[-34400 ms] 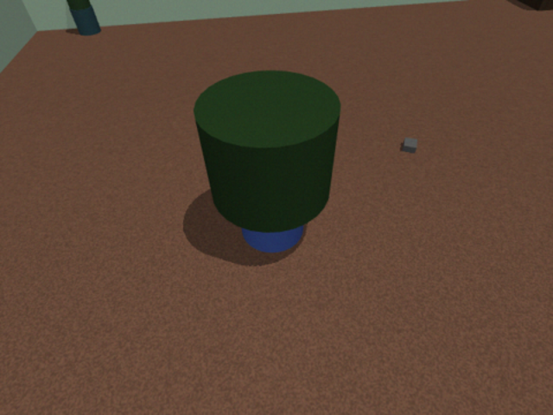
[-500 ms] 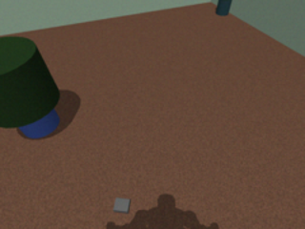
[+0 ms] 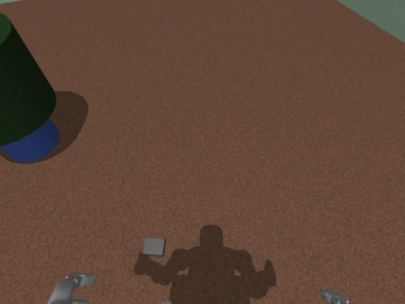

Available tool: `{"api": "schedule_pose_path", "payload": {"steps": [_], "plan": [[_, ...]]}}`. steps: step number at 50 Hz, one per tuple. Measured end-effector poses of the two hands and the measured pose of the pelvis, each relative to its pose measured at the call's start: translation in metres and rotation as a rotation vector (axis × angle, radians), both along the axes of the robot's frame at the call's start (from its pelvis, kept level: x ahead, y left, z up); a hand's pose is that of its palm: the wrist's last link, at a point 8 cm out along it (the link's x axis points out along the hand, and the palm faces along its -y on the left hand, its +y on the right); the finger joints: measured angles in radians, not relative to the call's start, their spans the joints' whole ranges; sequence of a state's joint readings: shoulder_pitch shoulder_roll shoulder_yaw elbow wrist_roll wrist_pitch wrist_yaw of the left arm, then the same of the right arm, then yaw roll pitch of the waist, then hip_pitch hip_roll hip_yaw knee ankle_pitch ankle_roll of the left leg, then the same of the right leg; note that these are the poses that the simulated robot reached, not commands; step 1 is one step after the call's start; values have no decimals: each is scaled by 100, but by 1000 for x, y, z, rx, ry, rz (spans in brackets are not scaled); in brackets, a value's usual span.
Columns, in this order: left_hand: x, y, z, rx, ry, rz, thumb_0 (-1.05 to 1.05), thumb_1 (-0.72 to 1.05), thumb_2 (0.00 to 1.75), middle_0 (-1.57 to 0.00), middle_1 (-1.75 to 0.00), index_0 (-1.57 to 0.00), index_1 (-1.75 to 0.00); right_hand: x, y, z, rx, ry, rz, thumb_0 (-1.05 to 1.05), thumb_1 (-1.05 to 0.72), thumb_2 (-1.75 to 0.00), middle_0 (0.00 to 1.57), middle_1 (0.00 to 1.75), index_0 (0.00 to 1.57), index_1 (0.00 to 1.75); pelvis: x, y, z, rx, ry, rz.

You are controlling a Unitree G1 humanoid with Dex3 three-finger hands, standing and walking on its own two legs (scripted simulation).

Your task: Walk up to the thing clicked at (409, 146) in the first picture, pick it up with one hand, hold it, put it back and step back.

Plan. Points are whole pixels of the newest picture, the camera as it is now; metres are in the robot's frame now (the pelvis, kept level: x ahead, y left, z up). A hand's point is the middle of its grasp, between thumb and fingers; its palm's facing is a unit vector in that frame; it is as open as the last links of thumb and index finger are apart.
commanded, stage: rise first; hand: left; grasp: from above
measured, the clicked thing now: (154, 247) +0.42 +0.23 -0.73
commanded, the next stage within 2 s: none
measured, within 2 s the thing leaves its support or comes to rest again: neither
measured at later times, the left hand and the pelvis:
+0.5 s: hand out of the picture +0.13 +0.27 -0.23, palm faces -0.23 -0.84 -0.50, open 13.5 cm; pelvis -0.01 +0.00 -0.09, yaw +0 degrees
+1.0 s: hand (118, 275) +0.26 +0.29 -0.44, palm faces -0.48 -0.38 -0.79, open 13.1 cm; pelvis -0.08 +0.00 -0.30, yaw -3 degrees
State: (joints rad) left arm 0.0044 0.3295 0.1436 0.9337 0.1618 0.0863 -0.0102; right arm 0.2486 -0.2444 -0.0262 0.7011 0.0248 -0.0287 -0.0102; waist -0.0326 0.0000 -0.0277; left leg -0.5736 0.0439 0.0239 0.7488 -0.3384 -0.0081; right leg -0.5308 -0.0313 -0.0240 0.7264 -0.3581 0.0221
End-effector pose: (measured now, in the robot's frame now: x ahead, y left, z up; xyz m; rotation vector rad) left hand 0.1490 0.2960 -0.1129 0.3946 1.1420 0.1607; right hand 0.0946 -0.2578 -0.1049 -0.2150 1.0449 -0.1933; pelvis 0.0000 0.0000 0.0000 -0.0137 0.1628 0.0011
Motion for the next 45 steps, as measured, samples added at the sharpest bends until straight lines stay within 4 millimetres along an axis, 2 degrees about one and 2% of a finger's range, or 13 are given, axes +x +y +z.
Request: {"api": "schedule_pose_path", "payload": {"steps": [5, 10, 21, 26, 31, 36, 40, 45], "plan": [[-12, 3, -20, 19, 7, -11, 0, -25, 84, -26, -87, -25, -87, 14, 1, -12, -16, -60, 28, 1, -91, -90, 20, 30, 20, 30, -3, 3, -20, -5, 53, -2], [-17, 6, -37, 46, -25, -50, 0, -37, 87, -25, -90, -24, -91, 34, 5, -27, -37, -116, 60, 1, -91, -90, 20, 30, 20, 30, -6, 4, -41, -10, 96, -1], [-22, 6, -58, 88, -9, -124, 0, -44, 88, -26, -89, -23, -91, 68, 21, -50, -22, -220, 117, 1, -93, -91, 20, 30, 20, 30, -8, 6, -72, -23, 173, 5], [-13, 11, -84, 135, -10, -196, 0, -43, 86, -27, -88, -25, -90, 76, 21, -73, -25, -251, 150, 1, -94, -91, 20, 30, 20, 30, -13, 5, -97, -25, 227, 7], [10, 15, -125, 191, -48, -337, 0, -40, 84, -29, -87, -27, -88, 77, 14, -114, -40, -246, 175, 1, -93, -91, 20, 30, 20, 30, -22, 4, -137, -24, 299, 5], [43, 13, -172, 268, -123, -504, 0, -40, 84, -29, -87, -27, -88, 67, 2, -171, -50, -196, 183, 1, -93, -91, 20, 30, 20, 30, -36, 2, -186, -24, 369, -1], [67, 13, -205, 354, -179, -599, 0, -40, 86, -28, -88, -27, -89, 50, -7, -221, -47, -134, 170, 1, -94, -91, 20, 30, 20, 30, -49, 0, -225, -25, 400, -6], [93, 13, -245, 427, -201, -687, 0, -41, 87, -28, -89, -27, -90, 15, -12, -279, -32, -35, 152, 1, -95, -91, 20, 30, 20, 30, -67, -2, -267, -29, 422, -16]]}}
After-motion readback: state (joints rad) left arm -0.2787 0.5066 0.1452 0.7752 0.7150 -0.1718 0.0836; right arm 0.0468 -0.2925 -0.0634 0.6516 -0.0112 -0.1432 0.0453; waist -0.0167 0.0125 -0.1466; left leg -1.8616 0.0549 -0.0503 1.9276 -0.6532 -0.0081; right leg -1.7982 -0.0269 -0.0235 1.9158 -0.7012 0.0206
